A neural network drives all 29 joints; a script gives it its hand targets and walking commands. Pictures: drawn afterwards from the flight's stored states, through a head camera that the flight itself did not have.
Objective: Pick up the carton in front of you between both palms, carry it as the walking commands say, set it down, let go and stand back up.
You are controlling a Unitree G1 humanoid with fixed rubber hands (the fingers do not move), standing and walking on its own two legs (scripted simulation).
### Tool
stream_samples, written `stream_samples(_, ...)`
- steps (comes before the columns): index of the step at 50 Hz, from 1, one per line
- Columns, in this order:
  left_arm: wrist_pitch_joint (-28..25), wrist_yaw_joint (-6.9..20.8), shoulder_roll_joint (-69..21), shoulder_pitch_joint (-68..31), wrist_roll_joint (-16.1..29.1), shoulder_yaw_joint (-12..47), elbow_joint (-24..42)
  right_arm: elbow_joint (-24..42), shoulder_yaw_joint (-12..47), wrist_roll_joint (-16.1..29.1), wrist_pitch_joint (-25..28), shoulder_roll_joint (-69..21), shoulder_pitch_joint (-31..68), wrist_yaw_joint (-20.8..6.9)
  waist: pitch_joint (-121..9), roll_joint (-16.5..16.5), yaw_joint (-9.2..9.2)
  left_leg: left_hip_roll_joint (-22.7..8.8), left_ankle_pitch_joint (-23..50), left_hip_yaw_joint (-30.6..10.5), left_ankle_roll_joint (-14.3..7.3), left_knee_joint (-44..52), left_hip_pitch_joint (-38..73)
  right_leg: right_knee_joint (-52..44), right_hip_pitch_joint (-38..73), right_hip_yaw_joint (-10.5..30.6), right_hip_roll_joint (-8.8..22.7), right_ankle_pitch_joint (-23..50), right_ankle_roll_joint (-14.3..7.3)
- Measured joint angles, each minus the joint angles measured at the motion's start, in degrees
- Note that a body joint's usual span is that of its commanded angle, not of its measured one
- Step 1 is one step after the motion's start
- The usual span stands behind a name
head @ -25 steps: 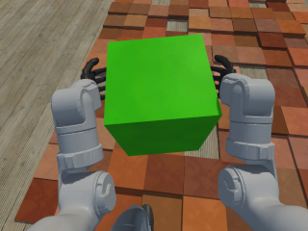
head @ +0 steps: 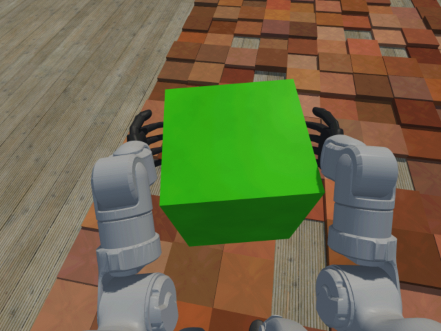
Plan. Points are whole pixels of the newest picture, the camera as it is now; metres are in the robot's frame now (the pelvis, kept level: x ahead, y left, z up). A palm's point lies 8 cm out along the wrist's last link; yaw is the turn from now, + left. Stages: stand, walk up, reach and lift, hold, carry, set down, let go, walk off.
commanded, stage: carry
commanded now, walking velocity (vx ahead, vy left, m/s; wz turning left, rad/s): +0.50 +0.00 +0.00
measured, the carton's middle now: (234, 173) +0.37 +0.01 +0.06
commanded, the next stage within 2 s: none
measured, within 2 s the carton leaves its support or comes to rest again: neither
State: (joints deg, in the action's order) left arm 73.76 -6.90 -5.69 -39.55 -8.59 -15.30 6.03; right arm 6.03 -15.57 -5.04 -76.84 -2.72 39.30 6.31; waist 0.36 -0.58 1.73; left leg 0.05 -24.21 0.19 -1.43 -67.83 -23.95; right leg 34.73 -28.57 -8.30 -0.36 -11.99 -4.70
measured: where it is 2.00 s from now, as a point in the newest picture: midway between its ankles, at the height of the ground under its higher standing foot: (231, 127)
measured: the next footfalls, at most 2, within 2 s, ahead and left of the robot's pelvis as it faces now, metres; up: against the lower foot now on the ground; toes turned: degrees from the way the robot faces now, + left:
left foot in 0.32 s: +0.37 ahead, +0.11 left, +0.00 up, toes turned +6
right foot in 0.80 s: +0.67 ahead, -0.06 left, -0.03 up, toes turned -7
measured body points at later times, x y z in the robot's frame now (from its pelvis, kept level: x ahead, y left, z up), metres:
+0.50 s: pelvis +0.30 +0.05 +0.01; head +0.33 +0.06 +0.46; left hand +0.69 +0.18 +0.11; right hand +0.65 -0.12 +0.11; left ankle +0.33 +0.11 -0.72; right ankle +0.24 -0.07 -0.66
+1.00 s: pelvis +0.62 +0.00 -0.02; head +0.68 -0.01 +0.43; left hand +0.98 +0.16 +0.06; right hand +0.99 -0.14 +0.05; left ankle +0.55 +0.13 -0.66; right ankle +0.63 -0.06 -0.76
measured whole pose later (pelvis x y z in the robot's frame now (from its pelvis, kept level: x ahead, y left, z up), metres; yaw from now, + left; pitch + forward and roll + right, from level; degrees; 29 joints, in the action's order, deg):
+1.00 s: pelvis +0.62 +0.00 -0.02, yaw -1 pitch +6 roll +2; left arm 67.2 -7.6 -2.2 -35.5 -4.7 -13.5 -4.4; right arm -5.1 -10.7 -3.1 -70.3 -1.1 36.7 8.2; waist 1.6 0.2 1.9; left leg -0.8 -24.6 2.0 -0.9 -68.6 -31.9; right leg 26.6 -19.7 -7.1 -1.3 -17.1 -6.3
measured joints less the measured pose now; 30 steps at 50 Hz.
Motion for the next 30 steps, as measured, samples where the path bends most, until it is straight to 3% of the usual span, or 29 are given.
stream_samples(3, 0.28, -0.17, -0.43, 4.45, 1.27, -0.05, 2.86, 2.29, 0.68, -1.39, -0.32, -2.28, -3.32, -0.06, 0.3, 0.89, 1.55, -0.37, 3.17, 0.92, 0.07, 0.14, -7.01, -5.85, 5.87, 0.38, 0.52, 0.04, 0.55)
stream_samples(7, -1.04, -0.25, -0.33, 7.75, 3.34, 0.06, 5.91, 6.06, 2.01, -2.52, 1.01, -4.24, -6.85, -0.08, -0.2, 1.27, 2.66, -1.45, 4.61, 1.9, 0.86, 12.68, -11.89, -11.11, 12.39, 0.95, 1.16, -1.43, 0.85)
stream_samples(13, -3.44, 0.0, 1.47, 6.61, 4.33, 2.02, 0.28, 4.27, 3.4, -2.72, 2.69, -2.77, -8.65, -0.15, -3.64, 0.8, 2.42, -1.5, 16.15, 4.85, -0.17, 32.52, -10.02, -11.91, 20.74, 1.53, 1.26, -8.17, 2.99)
stream_samples(16, -3.72, 0.16, 3.3, 4.21, 4.1, 3.02, -6.02, -1.61, 3.7, -2.24, 3.02, -1.1, -6.69, -0.19, -5.73, 0.86, 1.33, -0.63, 18.81, 7.36, -1.62, 40.17, -4.59, -6.58, 23.45, 2.26, 1.45, -14.67, 4.41)
stream_samples(17, -4.02, 0.27, 4.37, 3.18, 4.16, 3.35, -8.53, -4.38, 3.83, -2.13, 3.77, -0.83, -5.8, -0.19, -6.07, 2.16, 0.39, 0.24, 18.12, 8.27, -2.83, 38.61, -4.17, -1.76, 22.72, 2.68, 2.7, -17.33, 4.58)
stream_samples(20, -4.68, 0.44, 6.57, 1.63, 4.78, 3.59, -14.56, -11.83, 4.88, -1.88, 5.24, -0.13, -3.37, 0.2, -5.52, 2.52, -2.12, 0.66, 12.47, 9.06, -4.29, 32.78, -3.91, 20.24, 13.77, 6.62, 1.88, -17.11, 3.72)
stream_samples(22, -4.53, 0.37, 7.0, 0.55, 4.83, 3.87, -16.89, -13.89, 5.4, -0.56, 5.19, 0.9, -2.85, 0.55, -4.36, 1.85, -3.2, 0.63, 11.38, 8.98, -4.05, 33.97, -1.83, 27.41, 7.46, 7.18, 1.12, -14.54, 2.85)
stream_samples(26, -4.39, -0.33, 7.39, -2.24, 5.0, 3.8, -17.56, -14.82, 5.98, 2.47, 5.66, 2.78, -0.72, 1.77, -1.71, 1.61, -4.65, 1.2, 10.31, 9.15, -4.57, 38.17, 2.6, 25.4, -2.4, 7.07, 2.09, -9.33, 3.03)
stream_samples(30, -4.75, -0.71, 7.25, -4.21, 4.6, 2.11, -16.24, -15.37, 5.08, 3.46, 6.73, 3.1, 2.31, 2.44, -0.54, 1.46, -5.76, 1.81, 8.08, 8.9, -4.32, 40.88, 6.84, 17.02, -8.09, 7.0, 3.12, -3.76, 4.0)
